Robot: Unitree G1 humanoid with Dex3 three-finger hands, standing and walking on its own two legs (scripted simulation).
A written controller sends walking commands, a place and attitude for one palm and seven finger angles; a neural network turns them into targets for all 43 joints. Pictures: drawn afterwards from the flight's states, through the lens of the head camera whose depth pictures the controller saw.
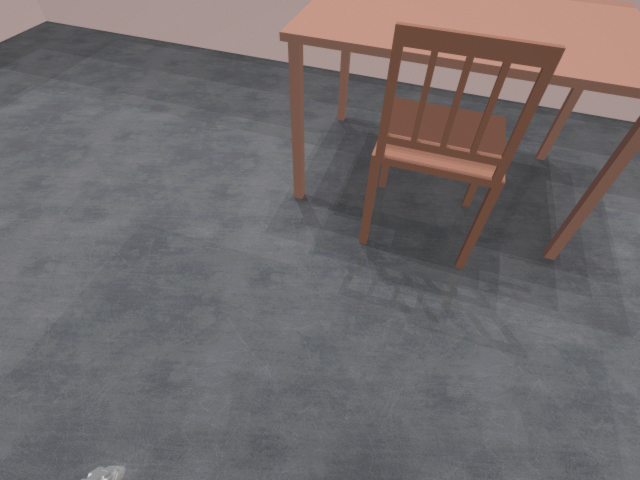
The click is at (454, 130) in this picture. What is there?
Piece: chair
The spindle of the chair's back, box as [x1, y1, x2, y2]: [440, 56, 473, 147]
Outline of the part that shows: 473,57 466,57 441,140 440,146 445,147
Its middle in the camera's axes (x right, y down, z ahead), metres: +0.39 -0.38 +1.11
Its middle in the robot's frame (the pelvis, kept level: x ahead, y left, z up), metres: +1.09 -0.34 -0.09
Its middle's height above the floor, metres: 0.68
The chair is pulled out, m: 0.00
